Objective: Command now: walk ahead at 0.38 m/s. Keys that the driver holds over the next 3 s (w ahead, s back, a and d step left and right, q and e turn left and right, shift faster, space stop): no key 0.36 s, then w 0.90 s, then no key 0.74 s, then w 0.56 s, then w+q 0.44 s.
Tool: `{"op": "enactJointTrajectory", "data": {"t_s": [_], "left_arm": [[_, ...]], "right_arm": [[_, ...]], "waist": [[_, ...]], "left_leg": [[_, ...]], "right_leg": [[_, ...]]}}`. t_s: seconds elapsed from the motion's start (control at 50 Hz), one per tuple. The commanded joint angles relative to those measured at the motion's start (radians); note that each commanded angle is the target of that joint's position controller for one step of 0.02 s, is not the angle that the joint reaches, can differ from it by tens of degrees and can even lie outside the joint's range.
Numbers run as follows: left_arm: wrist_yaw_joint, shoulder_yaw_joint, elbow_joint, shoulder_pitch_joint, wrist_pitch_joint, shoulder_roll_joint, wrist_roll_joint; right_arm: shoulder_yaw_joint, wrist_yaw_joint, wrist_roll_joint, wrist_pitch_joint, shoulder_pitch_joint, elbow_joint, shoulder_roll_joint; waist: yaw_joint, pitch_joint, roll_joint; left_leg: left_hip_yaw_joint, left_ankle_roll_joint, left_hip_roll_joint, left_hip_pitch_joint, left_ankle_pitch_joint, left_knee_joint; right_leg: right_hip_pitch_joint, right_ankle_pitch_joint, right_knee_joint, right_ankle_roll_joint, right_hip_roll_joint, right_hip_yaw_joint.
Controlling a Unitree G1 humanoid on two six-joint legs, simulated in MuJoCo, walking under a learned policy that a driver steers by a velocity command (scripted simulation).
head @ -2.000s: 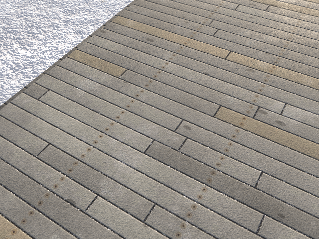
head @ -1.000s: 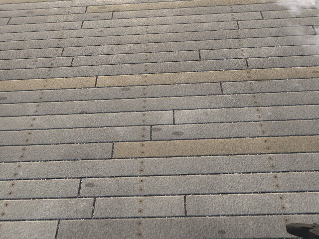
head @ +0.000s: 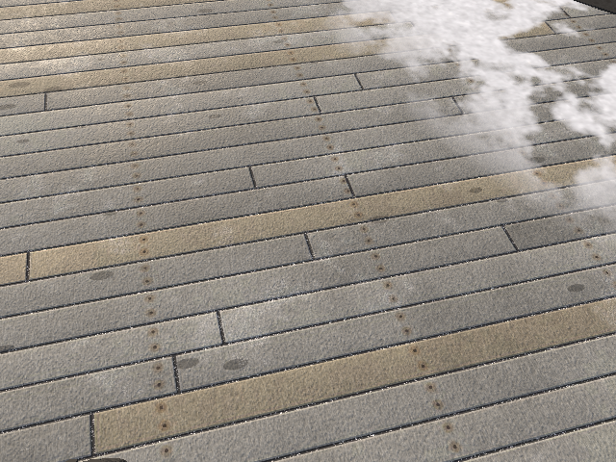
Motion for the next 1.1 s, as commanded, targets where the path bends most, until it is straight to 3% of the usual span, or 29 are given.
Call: {"op": "enactJointTrajectory", "data": {"t_s": [0.02, 0.08, 0.14, 0.16, 0.18, 0.2, 0.22, 0.26, 0.3, 0.34, 0.38, 0.42, 0.48, 0.54, 0.56, 0.58, 0.6, 0.62, 0.64, 0.68, 0.74, 0.82, 0.94, 0.98, 1.02, 1.04, 1.06, 1.08, 1.1], "left_arm": [[-0.020, -0.009, -0.120, -0.186, -0.028, 0.014, -0.003], [-0.033, 0.005, -0.120, -0.161, -0.036, 0.050, 0.002], [-0.015, 0.044, -0.027, 0.128, -0.034, 0.138, 0.024], [0.002, 0.053, -0.002, 0.250, -0.026, 0.202, 0.051], [-0.003, 0.040, -0.009, 0.225, -0.019, 0.224, 0.060], [-0.007, 0.034, -0.014, 0.221, -0.004, 0.149, 0.039], [-0.006, 0.020, -0.017, 0.121, 0.002, 0.119, 0.021], [-0.006, 0.000, -0.007, 0.004, 0.003, 0.062, 0.020], [-0.012, 0.004, 0.012, -0.052, -0.005, 0.069, 0.047], [-0.012, 0.005, 0.031, -0.080, -0.011, 0.071, 0.055], [-0.002, 0.014, 0.055, -0.059, -0.002, 0.099, 0.044], [0.010, 0.038, 0.072, -0.034, 0.016, 0.176, 0.019], [0.024, 0.036, 0.087, -0.028, 0.023, 0.166, 0.001], [0.030, 0.028, 0.096, -0.044, 0.032, 0.135, -0.013], [0.029, 0.016, 0.089, -0.062, 0.033, 0.093, -0.009], [0.023, -0.007, 0.069, -0.084, 0.029, 0.009, 0.004], [0.020, 0.005, 0.040, -0.086, 0.011, 0.037, -0.009], [0.020, 0.024, 0.050, -0.093, -0.002, 0.113, -0.012], [0.015, 0.033, 0.066, -0.058, -0.006, 0.126, -0.012], [0.015, 0.034, 0.086, -0.056, -0.007, 0.113, 0.009], [0.007, 0.026, 0.090, -0.089, -0.004, 0.064, 0.011], [-0.002, 0.011, 0.066, -0.183, -0.004, 0.027, 0.003], [-0.033, -0.003, 0.026, -0.294, -0.017, 0.032, -0.011], [-0.038, 0.004, 0.028, -0.264, -0.022, 0.060, -0.010], [-0.029, 0.035, 0.082, -0.076, -0.022, 0.116, -0.004], [-0.018, 0.061, 0.140, 0.113, -0.019, 0.167, -0.005], [-0.006, 0.085, 0.172, 0.277, -0.012, 0.270, 0.021], [-0.010, 0.071, 0.191, 0.300, -0.005, 0.237, 0.008], [-0.009, 0.047, 0.183, 0.219, -0.006, 0.167, 0.004]], "right_arm": [[-0.036, -0.014, 0.003, 0.000, 0.017, -0.042, -0.192], [-0.041, -0.017, 0.006, 0.014, 0.027, -0.034, -0.201], [-0.046, -0.021, 0.006, 0.021, -0.033, -0.062, -0.207], [-0.030, -0.023, -0.023, 0.017, -0.019, -0.097, -0.154], [0.005, -0.006, -0.022, 0.011, 0.202, -0.063, -0.037], [-0.027, 0.002, 0.006, 0.011, 0.177, -0.028, -0.168], [-0.038, 0.001, 0.027, 0.017, 0.048, -0.071, -0.193], [-0.037, -0.021, 0.009, 0.042, -0.049, -0.092, -0.152], [-0.032, -0.033, 0.000, 0.074, 0.002, -0.080, -0.106], [-0.025, -0.044, -0.010, 0.088, 0.009, -0.079, -0.081], [-0.025, -0.047, -0.016, 0.093, -0.034, -0.091, -0.092], [-0.040, -0.042, -0.010, 0.090, -0.091, -0.113, -0.136], [-0.046, -0.031, -0.007, 0.068, -0.142, -0.126, -0.139], [-0.048, -0.022, -0.010, 0.042, -0.055, -0.075, -0.107], [-0.052, -0.024, -0.008, 0.037, 0.000, -0.057, -0.117], [-0.059, -0.031, -0.009, 0.031, 0.080, -0.046, -0.163], [-0.085, -0.026, -0.014, 0.026, 0.045, -0.060, -0.274], [-0.074, -0.027, -0.023, 0.004, -0.017, -0.090, -0.225], [-0.065, -0.027, -0.015, -0.012, -0.066, -0.103, -0.187], [-0.061, -0.022, 0.004, -0.021, -0.078, -0.109, -0.167], [-0.051, -0.024, -0.006, -0.024, -0.017, -0.088, -0.135], [-0.054, -0.029, -0.004, -0.015, 0.033, -0.068, -0.150], [-0.066, -0.027, 0.012, 0.003, 0.097, -0.031, -0.171], [-0.074, -0.027, 0.017, 0.009, 0.083, -0.026, -0.184], [-0.078, -0.030, 0.019, 0.017, 0.042, -0.034, -0.192], [-0.070, -0.032, 0.010, 0.018, 0.033, -0.047, -0.172], [-0.040, -0.025, -0.005, 0.005, 0.103, -0.085, -0.076], [-0.023, -0.022, 0.008, -0.023, 0.125, -0.074, -0.029], [-0.056, -0.016, 0.038, -0.044, 0.031, -0.097, -0.139]], "waist": [[-0.019, 0.098, 0.112], [0.025, 0.054, 0.144], [0.197, -0.137, 0.134], [0.219, -0.289, -0.007], [0.107, -0.486, -0.260], [0.158, -0.525, -0.130], [0.140, -0.329, -0.091], [0.087, -0.148, 0.016], [0.029, -0.119, -0.036], [0.014, -0.121, -0.069], [0.040, -0.149, -0.081], [0.067, -0.121, -0.113], [0.064, -0.057, -0.086], [0.007, -0.057, -0.040], [-0.015, -0.038, 0.010], [-0.026, -0.048, 0.198], [-0.002, 0.052, 0.347], [0.018, 0.093, 0.237], [0.055, 0.082, 0.208], [0.059, 0.048, 0.159], [0.045, 0.015, 0.141], [0.008, 0.040, 0.150], [-0.019, 0.105, 0.163], [0.018, 0.091, 0.177], [0.132, -0.031, 0.179], [0.213, -0.157, 0.153], [0.225, -0.348, -0.065], [0.209, -0.463, -0.237], [0.212, -0.298, -0.163]], "left_leg": [[-0.095, 0.130, 0.211, -0.090, 0.436, -0.075], [-0.085, 0.096, 0.236, -0.014, 0.641, 0.030], [-0.048, 0.025, 0.171, -0.048, 0.840, 0.387], [-0.032, -0.012, 0.106, -0.260, 0.463, 0.682], [-0.106, -0.065, -0.047, -0.523, -0.415, 1.048], [-0.219, -0.067, -0.016, -0.532, -0.399, 1.121], [-0.162, -0.069, 0.037, -0.605, -0.346, 1.107], [-0.122, -0.087, 0.106, -0.565, -0.231, 0.978], [-0.104, -0.098, 0.121, -0.390, -0.163, 0.847], [-0.081, -0.107, 0.112, -0.310, -0.163, 0.695], [-0.069, -0.095, 0.111, -0.280, -0.074, 0.591], [-0.035, -0.069, 0.088, -0.315, -0.039, 0.584], [-0.031, -0.021, 0.092, -0.334, -0.050, 0.502], [0.016, 0.023, 0.055, -0.161, -0.009, 0.318], [-0.044, 0.050, 0.090, -0.107, -0.081, 0.218], [-0.323, 0.110, 0.287, -0.021, -0.263, 0.054], [-0.631, 0.218, 0.428, -0.049, -0.497, -0.097], [-0.634, 0.215, 0.422, -0.089, -0.484, -0.110], [-0.552, 0.177, 0.384, -0.063, -0.397, -0.097], [-0.416, 0.128, 0.333, -0.024, -0.226, -0.100], [-0.261, 0.118, 0.278, -0.025, 0.024, -0.107], [-0.147, 0.112, 0.242, -0.056, 0.154, -0.111], [-0.129, 0.120, 0.296, 0.000, 0.223, -0.072], [-0.127, 0.106, 0.320, 0.033, 0.351, -0.026], [-0.067, 0.073, 0.282, 0.014, 0.724, 0.186], [-0.029, 0.040, 0.235, -0.114, 0.715, 0.398], [0.013, -0.024, 0.121, -0.495, 0.349, 0.802], [-0.100, -0.044, -0.004, -0.682, -0.276, 1.040], [-0.162, -0.023, 0.063, -0.794, -0.249, 1.132]], "right_leg": [[0.042, 0.116, -0.161, 0.002, 0.058, -0.061], [0.129, 0.121, -0.228, -0.043, 0.091, -0.039], [0.512, 0.245, -0.284, -0.116, 0.115, -0.045], [0.820, 0.614, -0.180, -0.173, -0.086, 0.144], [1.091, 0.823, -0.182, -0.392, -0.372, 0.523], [1.005, 0.606, -0.264, -0.375, -0.315, 0.544], [0.855, 0.480, -0.307, -0.324, -0.260, 0.394], [0.558, 0.359, -0.397, -0.265, -0.173, 0.260], [0.352, 0.297, -0.463, -0.250, -0.126, 0.174], [0.274, 0.276, -0.479, -0.256, -0.104, 0.116], [0.278, 0.016, -0.510, -0.252, -0.105, 0.125], [0.268, -0.384, -0.582, -0.243, -0.128, 0.201], [0.260, -0.529, -0.614, -0.219, -0.152, 0.255], [0.201, -0.564, -0.532, -0.168, -0.090, 0.185], [0.147, -0.560, -0.425, -0.130, -0.038, 0.136], [0.022, -0.511, -0.099, -0.062, 0.067, 0.018], [-0.197, -0.486, 0.078, -0.053, 0.148, -0.026], [-0.223, -0.406, 0.180, -0.066, 0.084, 0.069], [-0.248, -0.309, 0.197, -0.070, 0.067, 0.089], [-0.233, -0.200, 0.180, -0.052, 0.036, 0.074], [-0.167, -0.054, 0.145, -0.016, 0.029, 0.029], [-0.079, 0.051, -0.033, 0.010, 0.037, -0.009], [-0.009, 0.009, -0.203, -0.025, 0.053, -0.032], [0.061, -0.046, -0.235, -0.059, 0.065, -0.035], [0.342, -0.049, -0.265, -0.108, 0.120, -0.077], [0.625, -0.032, -0.235, -0.145, 0.086, -0.040], [1.061, -0.115, -0.221, -0.275, -0.186, 0.343], [1.136, -0.316, -0.418, -0.358, -0.312, 0.722], [1.012, -0.376, -0.455, -0.305, -0.271, 0.624]]}}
